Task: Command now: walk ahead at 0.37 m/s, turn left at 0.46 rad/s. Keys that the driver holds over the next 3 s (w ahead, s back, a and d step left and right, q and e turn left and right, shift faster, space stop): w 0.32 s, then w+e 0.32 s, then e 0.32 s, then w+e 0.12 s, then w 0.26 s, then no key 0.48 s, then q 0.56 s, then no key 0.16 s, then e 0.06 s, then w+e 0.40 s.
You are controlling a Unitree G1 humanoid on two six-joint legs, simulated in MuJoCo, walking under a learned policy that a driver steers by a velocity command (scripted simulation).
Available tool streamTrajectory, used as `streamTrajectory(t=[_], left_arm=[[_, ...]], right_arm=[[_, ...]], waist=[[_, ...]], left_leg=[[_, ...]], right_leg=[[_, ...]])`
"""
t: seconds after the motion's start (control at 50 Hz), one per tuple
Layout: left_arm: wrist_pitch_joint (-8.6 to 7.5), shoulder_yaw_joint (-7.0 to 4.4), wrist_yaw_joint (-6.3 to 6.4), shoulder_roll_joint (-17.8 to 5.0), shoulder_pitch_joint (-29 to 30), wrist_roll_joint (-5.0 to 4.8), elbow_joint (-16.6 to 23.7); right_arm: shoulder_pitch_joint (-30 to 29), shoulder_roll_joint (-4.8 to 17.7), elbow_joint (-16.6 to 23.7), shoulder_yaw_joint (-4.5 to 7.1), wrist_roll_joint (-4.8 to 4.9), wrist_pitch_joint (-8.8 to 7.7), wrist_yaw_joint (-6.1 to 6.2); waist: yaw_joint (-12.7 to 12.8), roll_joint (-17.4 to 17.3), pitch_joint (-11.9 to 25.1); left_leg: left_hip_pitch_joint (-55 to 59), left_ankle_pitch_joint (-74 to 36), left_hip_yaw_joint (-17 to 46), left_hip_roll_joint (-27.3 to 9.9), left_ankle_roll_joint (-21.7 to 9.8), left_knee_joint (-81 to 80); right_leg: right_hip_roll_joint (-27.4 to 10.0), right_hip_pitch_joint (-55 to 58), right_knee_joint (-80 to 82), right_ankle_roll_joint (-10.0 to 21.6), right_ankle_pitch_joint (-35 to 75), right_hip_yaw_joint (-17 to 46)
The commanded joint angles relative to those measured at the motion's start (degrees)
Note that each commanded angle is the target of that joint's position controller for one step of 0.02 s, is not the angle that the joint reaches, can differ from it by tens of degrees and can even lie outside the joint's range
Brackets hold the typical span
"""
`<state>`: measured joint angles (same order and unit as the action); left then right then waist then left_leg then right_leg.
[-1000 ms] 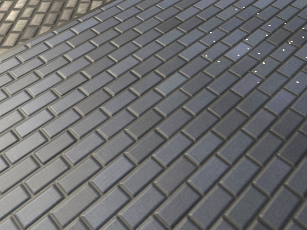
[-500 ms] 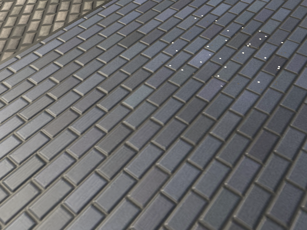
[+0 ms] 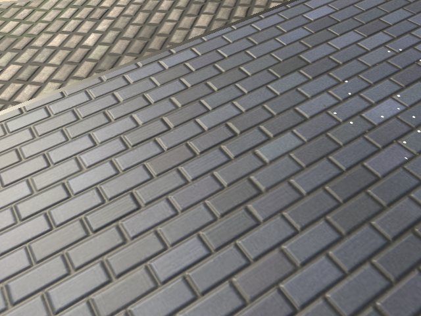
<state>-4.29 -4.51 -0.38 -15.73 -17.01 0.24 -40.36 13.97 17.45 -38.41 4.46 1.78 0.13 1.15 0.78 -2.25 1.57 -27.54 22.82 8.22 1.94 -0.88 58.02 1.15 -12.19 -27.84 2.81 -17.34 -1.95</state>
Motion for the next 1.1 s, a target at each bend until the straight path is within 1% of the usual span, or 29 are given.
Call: streamTrajectory(t=[0.02,0.1,0.18,0.28,0.32,0.34,0.36,0.38,0.4,0.42,0.44,0.46,0.5,0.54,0.58,0.66,0.7,0.74,0.8,0.84,0.88,0.9,0.92,0.94,0.96,0.98,1.0,1.04,1.1], left_arm=[[-1.91,-1.38,0.90,-6.9,0.7,0.18,2.9],[-2.35,-0.95,0.71,-5.8,-4.4,0.21,0.1],[-1.37,-0.79,0.79,-6.9,-5.6,-0.58,-2.1],[-0.06,-0.68,0.69,-8.7,-10.7,-1.43,-5.7],[0.51,-0.79,0.73,-9.5,-10.8,-1.87,-6.7],[0.73,-0.90,0.85,-10.3,-10.7,-2.00,-7.1],[1.01,-1.02,1.05,-11.2,-10.2,-2.05,-7.5],[1.26,-0.79,1.28,-11.1,-8.8,-1.99,-7.4],[0.96,0.07,1.46,-9.4,-7.6,-1.02,-5.7],[0.10,2.71,0.95,-0.1,-14.8,-0.57,-3.7],[-1.07,1.08,0.75,-6.6,-11.0,-2.32,-4.8],[-1.18,0.01,0.68,-9.1,-5.3,-3.87,-2.5],[-0.87,0.05,1.11,-7.3,-1.8,-2.33,-2.0],[0.98,0.03,1.03,-5.0,-5.3,-2.33,-3.4],[2.35,0.17,1.07,-3.4,-5.1,-2.32,-3.2],[2.46,0.21,0.87,-3.6,1.1,-1.61,-0.6],[1.80,0.82,-0.21,-2.6,5.4,-0.99,1.0],[1.55,1.32,-1.41,-1.7,9.9,-0.56,3.1],[2.10,0.55,-2.74,-3.7,11.0,-0.73,5.5],[2.61,-0.73,-3.10,-6.3,7.7,-0.34,5.9],[2.65,-3.27,-2.19,-10.9,-4.0,-0.29,3.6],[2.95,-4.29,-0.65,-16.2,-5.3,-0.26,4.1],[2.50,-4.09,-0.58,-19.5,-0.5,1.09,7.5],[2.56,-3.19,-1.30,-14.9,-0.1,0.52,9.1],[2.35,-2.40,-1.41,-12.5,2.8,-0.01,9.1],[2.44,-1.96,-1.21,-10.3,4.0,-1.29,8.3],[2.64,-1.46,-0.78,-8.8,5.4,-1.85,8.3],[2.75,-1.43,-0.20,-8.9,7.5,-0.59,9.4],[2.27,-1.77,0.97,-9.7,6.9,-0.30,9.5]], right_arm=[[-2.8,4.8,3.9,1.52,-0.60,-2.22,-0.58],[-5.9,2.4,4.3,0.79,-0.47,-2.95,-1.23],[-12.3,0.2,6.2,-0.50,-0.96,-3.53,-2.35],[-20.1,-0.8,8.6,-1.48,-0.05,-4.67,-4.51],[-20.1,0.4,9.1,-1.13,0.04,-4.99,-5.06],[-18.3,1.6,8.8,-0.54,-0.20,-5.09,-5.00],[-12.9,3.5,7.7,0.49,-0.36,-5.05,-4.62],[-3.0,6.1,4.9,1.88,-0.31,-4.95,-3.92],[8.6,9.5,2.4,3.06,-1.07,-4.49,-2.79],[10.6,14.1,1.4,3.46,-2.24,-4.54,-2.47],[11.0,8.6,1.7,2.28,-2.47,-4.51,-2.13],[7.0,6.1,0.9,1.28,-2.13,-4.59,-2.01],[0.5,2.6,0.2,0.38,-1.89,-5.12,-2.28],[-2.5,1.0,-0.5,0.31,-2.50,-6.31,-2.54],[-3.4,1.5,-1.9,0.68,-2.35,-7.38,-2.56],[-3.3,3.4,-3.9,1.14,-2.79,-7.62,-1.82],[-4.2,4.9,-3.9,1.34,-2.64,-7.01,-1.07],[-1.9,6.7,-4.6,1.73,-2.18,-6.21,-0.29],[-1.0,8.8,-5.1,2.41,-0.68,-4.49,0.28],[-2.1,10.0,-4.4,2.94,0.42,-3.38,0.71],[-3.0,8.4,-3.6,2.42,0.79,-2.59,0.73],[0.9,3.7,-2.4,0.78,-1.94,-2.87,0.33],[7.6,1.1,-1.1,-0.68,-3.22,-3.24,-0.50],[3.8,7.0,-2.2,0.42,-2.11,-3.49,-1.17],[-1.2,7.5,-0.5,0.50,-0.69,-3.22,-1.10],[-2.0,6.5,-0.7,0.39,-1.35,-2.88,-0.46],[-2.7,7.1,-0.5,0.64,-1.84,-2.38,0.04],[-2.7,6.7,-0.2,0.68,-2.06,-1.72,-0.11],[-3.7,4.8,-0.5,-0.01,-2.37,-2.34,0.00]], waist=[[0.5,8.4,-6.9],[2.0,6.5,-6.3],[3.2,7.2,-7.1],[5.6,7.0,-9.5],[3.9,8.3,-8.4],[2.1,9.4,-6.3],[-1.6,10.3,-2.3],[-7.2,9.8,3.6],[-11.9,6.8,12.0],[-6.1,-9.6,21.5],[-9.5,-6.9,22.8],[-8.1,-6.2,11.4],[-3.9,-2.3,2.3],[-0.4,-3.7,0.4],[0.9,-2.3,-2.4],[0.3,-0.9,-6.2],[-0.6,-0.3,-6.9],[-2.7,0.5,-6.3],[-2.4,-1.1,-4.3],[0.1,-2.5,-1.2],[6.3,0.6,5.1],[4.2,12.8,9.6],[-1.7,19.9,19.7],[3.3,8.2,24.4],[2.5,5.9,16.9],[0.6,1.3,10.8],[-0.4,2.7,7.7],[-2.1,6.6,5.0],[-1.4,7.3,4.4]], left_leg=[[-20.7,-9.4,2.3,-4.6,0.3,7.6],[-21.9,-16.5,0.7,-4.0,1.4,3.5],[-18.7,-22.3,-5.4,-6.1,2.6,-10.4],[-14.0,-20.3,-10.2,-4.8,0.3,-22.7],[-10.0,-17.3,-11.1,-3.3,-2.0,-26.1],[-4.7,-16.0,-11.6,-1.7,-3.3,-27.4],[3.5,-15.8,-12.4,0.1,-4.8,-28.4],[17.6,-19.6,-12.6,0.8,-6.8,-30.8],[38.6,-19.5,-3.0,-8.3,-9.7,-27.3],[57.0,-8.7,25.6,-25.6,-17.6,-31.5],[52.6,-2.9,32.6,-26.4,-17.6,-38.6],[44.3,-5.2,21.7,-24.0,-14.6,-40.2],[28.9,-12.8,8.7,-18.9,-11.8,-44.1],[21.0,-15.9,1.7,-16.5,-10.9,-48.4],[17.1,-20.4,-3.1,-16.5,-11.1,-50.8],[17.0,-28.5,-11.7,-14.9,-10.0,-51.6],[16.1,-36.4,-16.8,-13.1,-8.8,-50.1],[19.2,-42.1,-18.3,-14.2,-8.5,-47.9],[26.6,-47.0,-18.7,-16.6,-7.3,-42.3],[29.1,-55.9,-18.9,-17.0,-5.9,-34.2],[25.1,-51.6,-20.6,-12.8,-2.2,-14.1],[11.1,-17.3,-20.6,-7.6,1.6,3.5],[-6.9,19.5,-11.0,3.5,5.1,24.2],[-8.4,15.6,-1.1,0.5,4.0,26.3],[-10.7,10.4,-2.0,-1.3,3.0,24.0],[-11.4,6.1,-2.4,-3.9,2.8,18.3],[-9.8,2.8,-2.3,-5.6,2.5,13.0],[-5.1,-2.1,-3.3,-5.3,2.3,7.3],[-4.0,-4.7,-4.0,-4.8,3.7,-2.4]], right_leg=[[-15.8,9.6,19.9,5.1,-8.7,19.8],[-14.1,11.5,20.4,6.7,4.5,11.1],[-13.6,11.8,21.2,7.0,13.2,6.0],[-15.8,15.3,20.0,7.6,20.5,3.8],[-16.9,18.0,16.9,6.9,30.5,3.1],[-17.0,18.5,13.5,6.3,41.7,3.2],[-16.5,18.2,7.1,5.5,52.8,2.6],[-14.4,14.0,-3.3,4.0,56.3,0.8],[-12.1,-0.8,-19.1,2.1,39.4,0.9],[-1.0,-22.4,-40.3,-1.4,-11.3,2.3],[-1.1,-26.6,-47.6,-1.4,-15.2,11.3],[-3.9,-30.7,-48.5,-1.3,-10.4,9.7],[-8.0,-27.3,-43.6,-1.6,-1.8,7.8],[-9.7,-21.1,-41.9,-2.1,2.4,8.3],[-10.0,-21.5,-40.4,-2.9,3.6,8.5],[-9.3,-25.9,-29.3,-3.8,14.0,8.8],[-8.1,-22.1,-19.1,-3.7,20.2,4.7],[-6.9,-20.8,-13.3,-3.5,22.8,1.6],[-5.6,-20.9,-8.9,-1.6,18.5,0.6],[-2.5,-16.3,-7.8,0.5,12.4,-1.6],[1.6,-0.5,-0.1,4.0,19.0,-2.0],[-8.5,13.9,-2.0,7.9,46.3,12.1],[-23.3,28.3,0.0,23.1,52.5,40.9],[-22.0,26.4,4.5,21.9,41.6,39.5],[-19.3,20.2,5.8,18.8,33.4,32.6],[-15.7,12.9,7.5,15.3,21.8,28.2],[-13.8,6.7,9.8,13.7,11.5,26.4],[-10.4,-1.3,14.3,12.6,-1.9,26.0],[-9.1,-3.1,15.4,12.7,-3.3,24.0]])
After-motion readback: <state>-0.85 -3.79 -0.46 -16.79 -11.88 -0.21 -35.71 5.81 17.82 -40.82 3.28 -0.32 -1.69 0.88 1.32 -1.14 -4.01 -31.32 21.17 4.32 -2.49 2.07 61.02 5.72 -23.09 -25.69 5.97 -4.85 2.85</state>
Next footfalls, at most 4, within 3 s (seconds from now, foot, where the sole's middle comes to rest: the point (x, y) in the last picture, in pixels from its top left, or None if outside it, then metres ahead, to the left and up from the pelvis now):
0.40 left None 0.33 0.17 -0.78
0.88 right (256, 297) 0.59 -0.07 -0.78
1.38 left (196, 264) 0.71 0.13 -0.78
1.74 right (271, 261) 0.72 -0.12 -0.78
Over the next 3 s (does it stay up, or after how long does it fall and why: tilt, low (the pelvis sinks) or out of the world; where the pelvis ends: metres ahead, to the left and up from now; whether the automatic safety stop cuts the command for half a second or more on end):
stays up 0.77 0.07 0.00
